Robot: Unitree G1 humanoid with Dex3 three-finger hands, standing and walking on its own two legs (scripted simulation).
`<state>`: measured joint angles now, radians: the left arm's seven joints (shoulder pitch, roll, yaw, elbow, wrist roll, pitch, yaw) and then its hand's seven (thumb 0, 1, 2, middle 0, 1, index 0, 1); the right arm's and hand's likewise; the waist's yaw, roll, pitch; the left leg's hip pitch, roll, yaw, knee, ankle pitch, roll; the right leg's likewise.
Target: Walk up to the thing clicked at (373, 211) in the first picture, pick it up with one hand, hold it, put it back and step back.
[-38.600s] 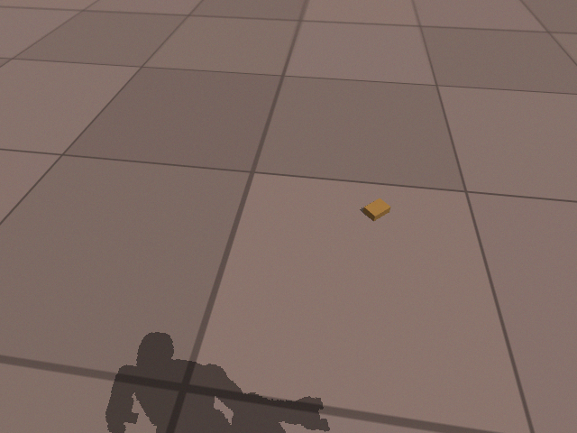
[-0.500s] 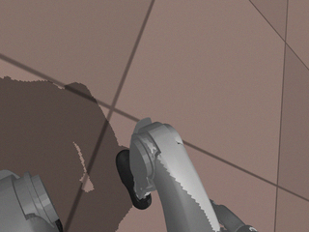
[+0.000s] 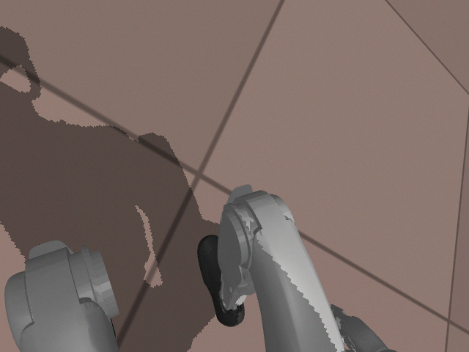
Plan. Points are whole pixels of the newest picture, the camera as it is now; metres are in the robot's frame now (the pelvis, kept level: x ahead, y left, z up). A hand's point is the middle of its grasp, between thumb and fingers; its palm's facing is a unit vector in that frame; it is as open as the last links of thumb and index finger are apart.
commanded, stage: settle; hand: left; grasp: from above
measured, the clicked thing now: out of the picture +0.47 +0.38 -0.30
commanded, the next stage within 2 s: go down in 0.08 s
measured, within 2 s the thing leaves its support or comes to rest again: neither
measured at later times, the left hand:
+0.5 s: hand out of the picture +0.46 +0.41 -0.09, palm faces -0.38 -0.07 -0.92, open 8.7 cm
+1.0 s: hand out of the picture +0.43 +0.41 +0.06, palm faces -0.43 -0.11 -0.90, open 11.6 cm
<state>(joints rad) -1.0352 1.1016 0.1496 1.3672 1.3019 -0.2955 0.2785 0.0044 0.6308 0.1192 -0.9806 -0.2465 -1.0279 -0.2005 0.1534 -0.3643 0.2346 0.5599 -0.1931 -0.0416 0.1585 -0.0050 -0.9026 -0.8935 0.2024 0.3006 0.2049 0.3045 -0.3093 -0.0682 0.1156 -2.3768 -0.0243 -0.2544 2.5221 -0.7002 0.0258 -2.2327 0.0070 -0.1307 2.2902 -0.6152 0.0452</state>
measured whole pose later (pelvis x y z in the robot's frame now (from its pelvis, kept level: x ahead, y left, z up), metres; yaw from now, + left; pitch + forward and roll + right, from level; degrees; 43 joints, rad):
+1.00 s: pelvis -0.01 +0.00 +0.12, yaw +8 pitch +35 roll -10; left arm -0.93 0.93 0.10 1.06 1.12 -0.35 -0.07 0.00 -0.11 0.66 -0.43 -0.66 -0.43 -0.66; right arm 0.17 -0.29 0.08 0.60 -0.05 0.11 0.02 0.00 -0.91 -0.89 0.20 0.30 0.20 0.30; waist -0.21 0.04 -0.11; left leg -2.05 0.00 -0.09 2.07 -0.64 0.05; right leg -1.97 -0.03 -0.02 1.94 -0.58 0.06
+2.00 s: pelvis +0.00 -0.01 +0.19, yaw +9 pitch +34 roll -8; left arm -0.95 0.96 0.13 1.16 1.14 -0.39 -0.06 0.00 -0.42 0.89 -0.19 -0.91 -0.19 -0.91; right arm 0.17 -0.27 0.07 0.67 -0.04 0.10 0.00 0.00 -0.92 -0.90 0.20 0.30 0.20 0.30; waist -0.21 0.04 -0.13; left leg -1.83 0.02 -0.10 1.86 -0.62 0.01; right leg -1.78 -0.02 -0.04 1.73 -0.55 0.06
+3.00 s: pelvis +0.01 +0.00 +0.22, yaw +9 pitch +34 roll -8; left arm -0.94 0.98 0.14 1.17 1.14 -0.42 -0.05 0.00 -0.40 0.87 -0.22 -0.89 -0.22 -0.89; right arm 0.19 -0.26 0.07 0.67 -0.04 0.11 0.00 0.00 -0.92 -0.90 0.20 0.30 0.20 0.30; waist -0.21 0.03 -0.12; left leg -1.74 0.03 -0.09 1.77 -0.62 0.02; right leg -1.69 -0.01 -0.04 1.64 -0.54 0.06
